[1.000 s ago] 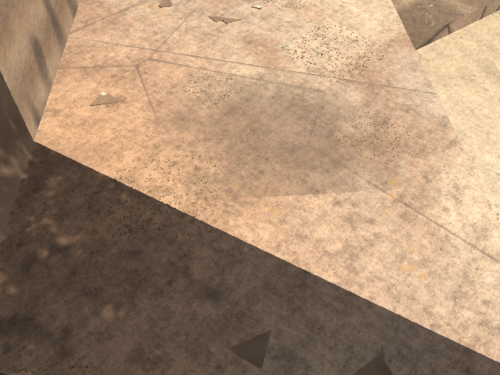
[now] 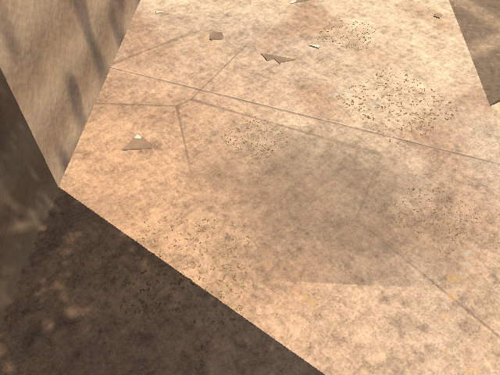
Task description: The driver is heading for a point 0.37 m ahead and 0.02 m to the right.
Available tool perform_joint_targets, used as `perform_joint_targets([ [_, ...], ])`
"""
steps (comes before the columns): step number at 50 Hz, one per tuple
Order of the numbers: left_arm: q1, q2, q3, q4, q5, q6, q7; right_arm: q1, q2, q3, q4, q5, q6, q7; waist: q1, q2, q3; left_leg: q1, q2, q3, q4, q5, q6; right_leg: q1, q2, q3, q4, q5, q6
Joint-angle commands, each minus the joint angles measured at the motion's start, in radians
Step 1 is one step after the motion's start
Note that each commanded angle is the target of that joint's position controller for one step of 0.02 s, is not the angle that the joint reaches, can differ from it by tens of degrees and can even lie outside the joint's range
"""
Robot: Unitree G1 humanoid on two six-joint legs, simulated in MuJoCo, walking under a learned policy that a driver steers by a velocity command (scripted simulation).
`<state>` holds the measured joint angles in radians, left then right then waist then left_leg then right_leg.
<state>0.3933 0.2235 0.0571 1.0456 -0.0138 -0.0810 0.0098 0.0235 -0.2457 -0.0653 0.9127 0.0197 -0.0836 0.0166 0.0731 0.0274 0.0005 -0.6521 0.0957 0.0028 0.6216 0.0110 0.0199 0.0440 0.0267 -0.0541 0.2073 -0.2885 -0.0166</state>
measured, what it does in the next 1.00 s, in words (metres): walks ahead: left foot, then right foot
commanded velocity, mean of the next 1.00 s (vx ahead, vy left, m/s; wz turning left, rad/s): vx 0.22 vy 0.00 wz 0.00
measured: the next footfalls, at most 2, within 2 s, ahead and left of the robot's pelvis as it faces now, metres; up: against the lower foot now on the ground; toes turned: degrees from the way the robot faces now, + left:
left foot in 0.10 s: +0.29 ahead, +0.15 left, +0.00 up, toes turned +2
right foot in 0.58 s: +0.43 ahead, -0.08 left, +0.00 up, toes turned -1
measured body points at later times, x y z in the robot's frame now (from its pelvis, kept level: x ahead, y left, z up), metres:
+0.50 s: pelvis +0.25 +0.05 +0.00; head +0.27 +0.06 +0.45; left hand +0.40 +0.31 -0.12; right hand +0.27 -0.21 -0.14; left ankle +0.21 +0.14 -0.74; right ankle +0.40 -0.10 -0.70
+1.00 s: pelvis +0.33 +0.03 -0.01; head +0.35 +0.03 +0.44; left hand +0.45 +0.28 -0.15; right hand +0.36 -0.23 -0.16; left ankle +0.25 +0.14 -0.74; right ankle +0.39 -0.08 -0.74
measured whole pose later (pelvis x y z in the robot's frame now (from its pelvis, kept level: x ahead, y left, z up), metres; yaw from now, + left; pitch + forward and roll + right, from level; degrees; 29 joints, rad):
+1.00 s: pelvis +0.33 +0.03 -0.01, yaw +0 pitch +0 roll +0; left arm 0.07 0.22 0.05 1.02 0.00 -0.01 0.02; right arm 0.22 -0.23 -0.03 1.08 0.00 0.00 -0.03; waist -0.02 0.00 0.03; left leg -0.11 0.01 0.03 0.52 -0.40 0.00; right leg -0.35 0.01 -0.03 0.54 -0.19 -0.03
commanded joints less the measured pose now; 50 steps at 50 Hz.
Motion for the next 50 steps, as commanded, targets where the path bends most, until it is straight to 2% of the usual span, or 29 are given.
perform_joint_targets([
  [1,-0.006,0.176,0.039,-0.033,-0.012,-0.007,0.007,-0.098,-0.061,-0.002,-0.08,0.004,-0.009,0.015,-0.037,-0.093,0.109,0.046,-0.014,-0.004,-0.069,0.011,0.027,-0.078,-0.29,0.118,-0.068,0.278,-0.157],
  [3,-0.018,0.191,0.046,-0.034,-0.011,0.003,0.007,-0.055,-0.097,-0.015,-0.08,0.005,-0.012,0.02,-0.075,-0.108,0.07,0.138,-0.042,0.018,-0.088,-0.056,0.054,-0.022,-0.302,0.108,0.014,0.454,-0.137],
  [4,-0.031,0.193,0.047,-0.037,-0.009,0.01,0.007,0.026,-0.125,-0.031,-0.06,0.003,-0.012,0.019,-0.124,-0.116,0.013,0.261,-0.075,0.047,-0.093,-0.086,0.073,-0.018,-0.279,0.08,0.129,0.626,-0.118],
  [5,-0.031,0.169,0.037,-0.041,-0.004,0.017,0.008,0.197,-0.168,-0.057,-0.007,0.004,-0.01,0.014,-0.198,-0.106,-0.086,0.488,-0.1,0.064,-0.088,-0.098,0.099,-0.079,-0.226,0.039,0.337,0.703,-0.089],
  [6,-0.003,0.13,0.019,-0.063,0.017,0.02,0.007,0.372,-0.248,-0.078,0.027,-0.007,-0.008,0.005,-0.239,0.024,-0.232,0.791,0.089,-0.162,-0.075,-0.138,0.161,-0.295,-0.161,-0.009,0.678,0.433,-0.05],
  [7,0.119,-0.012,-0.018,-0.069,0.01,-0.003,-0.001,0.417,-0.298,-0.081,0.047,-0.014,-0.006,0.013,-0.157,0.293,-0.359,1.04,0.296,-0.681,-0.262,-0.415,0.317,-0.64,0.033,0.049,1.01,-0.243,0.002],
  [8,0.041,0.091,0.003,-0.068,-0.016,-0.027,-0.006,0.39,-0.209,-0.054,0.037,-0.006,-0.011,0.017,-0.189,0.196,-0.317,1.002,0.275,-0.749,-0.349,-0.525,0.282,-0.745,-0.007,0.177,1.133,-0.285,-0.018],
  [9,-0.054,0.143,0.017,-0.1,-0.037,-0.041,-0.009,0.298,-0.167,-0.041,0.019,-0.004,-0.018,0.014,-0.175,0.15,-0.181,0.884,0.25,-0.599,-0.353,-0.474,0.237,-0.82,-0.06,0.155,1.154,-0.201,-0.04],
  [10,-0.106,0.148,0.018,-0.111,-0.032,-0.046,-0.001,0.215,-0.145,-0.032,-0.003,-0.011,-0.023,0.013,-0.146,0.056,-0.115,0.737,0.217,-0.478,-0.37,-0.364,0.214,-0.783,-0.116,0.133,1.113,-0.102,-0.048],
  [11,-0.127,0.146,0.027,-0.112,-0.016,-0.041,0.008,0.158,-0.121,-0.026,-0.011,-0.026,-0.027,0.015,-0.113,0.029,-0.066,0.604,0.185,-0.389,-0.394,-0.269,0.203,-0.731,-0.152,0.128,1.048,-0.035,-0.049],
  [13,-0.079,0.113,0.031,-0.098,-0.008,-0.012,0.014,0.122,-0.088,-0.013,-0.008,-0.039,-0.032,0.018,-0.055,0.05,-0.042,0.472,0.147,-0.267,-0.426,-0.006,0.198,-0.611,-0.176,0.131,0.983,-0.005,-0.041],
  [16,-0.09,0.089,0.032,-0.107,0.007,0.013,0.021,0.161,-0.115,-0.015,0.02,-0.04,-0.033,0.003,-0.029,0.027,-0.023,0.417,0.131,-0.128,-0.423,0.363,0.22,-0.594,-0.165,0.105,0.868,0.027,-0.001],
  [18,-0.147,0.081,0.028,-0.126,0.018,0.019,0.019,0.167,-0.12,-0.012,0.027,-0.04,-0.023,-0.013,-0.032,0.025,-0.025,0.421,0.107,-0.062,-0.414,0.449,0.208,-0.598,-0.161,0.094,0.73,0.133,0.02],
  [20,-0.206,0.062,0.018,-0.138,0.018,0.021,0.013,0.17,-0.122,-0.009,0.03,-0.038,-0.012,-0.022,-0.05,0.034,-0.032,0.413,0.069,-0.001,-0.407,0.448,0.178,-0.536,-0.141,0.073,0.565,0.25,0.02],
  [25,-0.318,0.089,0.015,-0.16,0.013,0.028,0.003,0.222,-0.134,-0.006,0.071,-0.028,0.011,-0.028,-0.094,0.045,-0.031,0.51,0.095,-0.024,-0.359,0.357,0.174,-0.483,-0.099,0.069,0.383,0.287,0.013],
  [27,-0.318,0.104,0.019,-0.162,0.021,0.023,-0.001,0.213,-0.133,-0.007,0.079,-0.018,0.022,-0.031,-0.079,0.045,-0.033,0.547,0.104,-0.047,-0.287,0.336,0.159,-0.454,-0.084,0.064,0.317,0.242,-0.011],
  [28,-0.279,0.113,0.023,-0.147,0.027,0.019,-0.001,0.206,-0.126,-0.005,0.081,-0.011,0.027,-0.033,-0.051,0.029,-0.045,0.548,0.082,-0.045,-0.233,0.292,0.131,-0.383,-0.075,0.058,0.231,0.32,-0.028],
  [29,-0.234,0.167,0.038,-0.13,0.034,0.015,0.004,0.251,-0.111,-0.001,0.086,-0.02,0.026,-0.035,-0.053,-0.022,-0.081,0.526,0.026,-0.028,-0.163,0.228,0.084,-0.261,-0.113,0.1,0.203,0.616,-0.05],
  [30,-0.209,0.221,0.045,-0.128,0.04,0.017,0.009,0.323,-0.089,0.005,0.088,-0.042,0.017,-0.034,-0.102,-0.098,-0.155,0.421,-0.043,0.003,-0.075,0.017,0.04,-0.079,-0.206,0.175,0.286,0.909,-0.103],
  [31,-0.188,0.163,0.03,-0.106,0.039,0.029,0.011,0.403,-0.021,0.023,0.116,-0.038,0.019,-0.037,-0.118,-0.221,-0.226,0.316,-0.083,0.021,0.008,-0.274,-0.011,0.035,-0.3,0.279,0.299,0.918,-0.222],
  [32,-0.188,0.093,0.012,-0.098,0.025,0.041,0.008,0.346,-0.043,0.02,0.11,-0.029,0.034,-0.041,-0.092,-0.212,-0.22,0.313,-0.091,0.01,0.037,-0.455,-0.032,-0.012,-0.323,0.333,0.253,0.779,-0.253],
  [33,-0.231,0.083,0.003,-0.101,0.025,0.048,0.006,0.299,-0.06,0.016,0.094,-0.017,0.05,-0.045,-0.103,-0.2,-0.187,0.307,-0.081,-0.003,0.017,-0.483,-0.034,-0.075,-0.312,0.341,0.213,0.595,-0.235],
  [35,-0.349,0.114,0.007,-0.128,0.026,0.059,0.005,0.277,-0.069,0.014,0.102,-0.024,0.086,-0.054,-0.143,-0.157,-0.118,0.401,-0.061,-0.011,-0.131,-0.344,-0.018,-0.248,-0.248,0.289,0.174,0.301,-0.153],
  [36,-0.381,0.125,0.011,-0.138,0.021,0.061,0.005,0.266,-0.086,0.013,0.103,-0.034,0.099,-0.055,-0.143,-0.145,-0.087,0.451,-0.053,-0.015,-0.189,-0.289,-0.002,-0.325,-0.204,0.238,0.164,0.16,-0.102],
  [37,-0.392,0.118,0.011,-0.145,0.018,0.062,0.004,0.27,-0.109,0.009,0.113,-0.03,0.102,-0.053,-0.125,-0.093,-0.043,0.405,-0.047,-0.011,-0.197,-0.338,0.015,-0.33,-0.145,0.165,0.167,0.075,-0.065],
  [39,-0.359,0.117,0.013,-0.122,0.016,0.053,0.006,0.25,-0.091,0.013,0.122,-0.028,0.09,-0.05,-0.106,-0.055,-0.028,0.382,-0.046,-0.014,-0.203,-0.318,0.023,-0.273,-0.111,0.132,0.219,0.201,-0.05],
  [41,-0.327,0.11,0.014,-0.101,0.011,0.047,0.011,0.248,-0.097,0.011,0.129,-0.029,0.074,-0.048,-0.096,-0.029,-0.065,0.404,-0.04,-0.017,-0.203,-0.192,0.01,-0.205,-0.107,0.117,0.279,0.426,-0.071],
  [43,-0.314,0.104,0.015,-0.087,0.012,0.047,0.012,0.252,-0.089,0.012,0.138,-0.025,0.067,-0.047,-0.093,-0.017,-0.094,0.425,-0.041,-0.012,-0.184,-0.107,0.001,-0.171,-0.105,0.108,0.309,0.526,-0.087],
  [50,-0.339,0.096,0.016,-0.064,0.012,0.073,0.01,0.263,-0.077,0.018,0.157,-0.024,0.081,-0.05,-0.093,-0.017,-0.04,0.407,-0.041,-0.008,-0.189,-0.152,0.004,-0.187,-0.09,0.093,0.307,0.429,-0.08],
])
